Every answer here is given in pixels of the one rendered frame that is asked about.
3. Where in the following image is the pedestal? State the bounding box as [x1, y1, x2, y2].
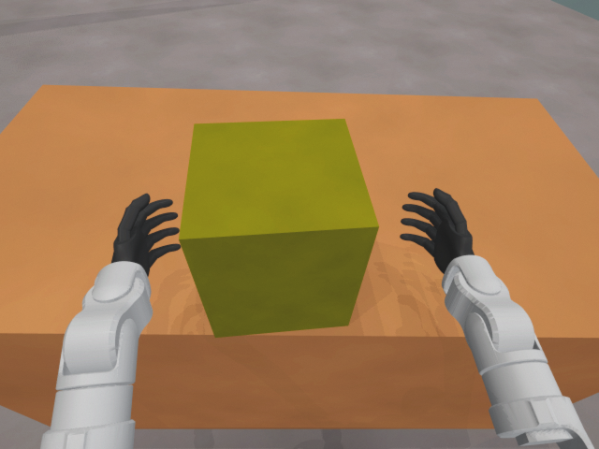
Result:
[0, 85, 599, 429]

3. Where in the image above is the robot right forearm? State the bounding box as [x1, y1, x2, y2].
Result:
[442, 255, 594, 449]

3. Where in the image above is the robot left forearm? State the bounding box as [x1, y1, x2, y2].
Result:
[40, 261, 153, 449]

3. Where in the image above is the right robot hand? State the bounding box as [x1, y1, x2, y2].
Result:
[400, 188, 475, 274]

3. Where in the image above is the carton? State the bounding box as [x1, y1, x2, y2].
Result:
[179, 119, 379, 338]

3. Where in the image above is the left robot hand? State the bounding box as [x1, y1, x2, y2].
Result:
[111, 194, 181, 276]

